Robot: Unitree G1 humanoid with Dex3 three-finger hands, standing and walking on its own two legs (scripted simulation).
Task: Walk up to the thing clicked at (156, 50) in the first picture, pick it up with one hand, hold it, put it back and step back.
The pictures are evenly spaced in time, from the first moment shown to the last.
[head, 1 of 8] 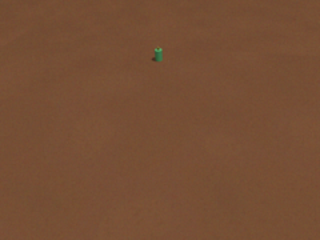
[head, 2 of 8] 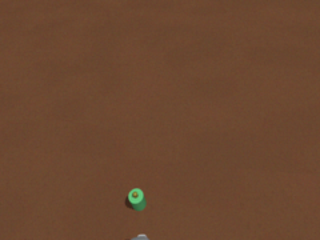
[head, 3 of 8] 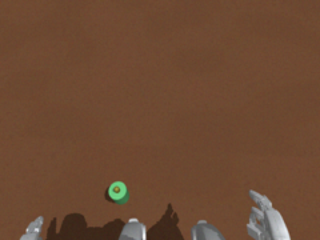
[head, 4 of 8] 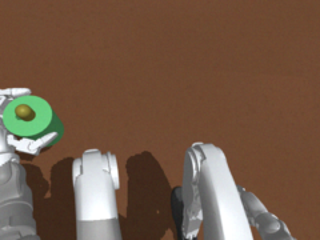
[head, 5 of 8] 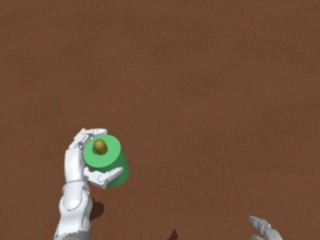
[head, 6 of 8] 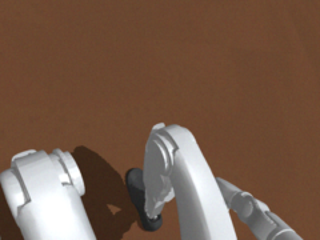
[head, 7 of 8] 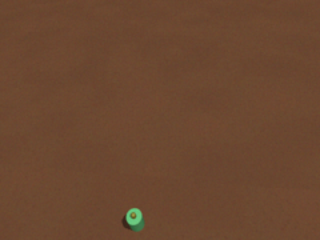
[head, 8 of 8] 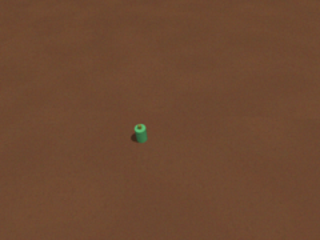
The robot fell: no
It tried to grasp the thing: yes
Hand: left
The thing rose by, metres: 0.68
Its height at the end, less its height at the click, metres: +0.00
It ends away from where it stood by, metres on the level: 0.02
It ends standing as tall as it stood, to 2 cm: yes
